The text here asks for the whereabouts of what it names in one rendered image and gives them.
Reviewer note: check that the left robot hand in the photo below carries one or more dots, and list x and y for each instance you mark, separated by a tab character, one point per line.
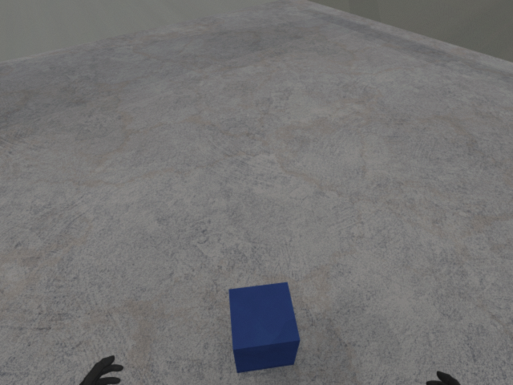
103	367

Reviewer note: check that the carton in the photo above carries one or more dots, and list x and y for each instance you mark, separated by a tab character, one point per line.
264	328

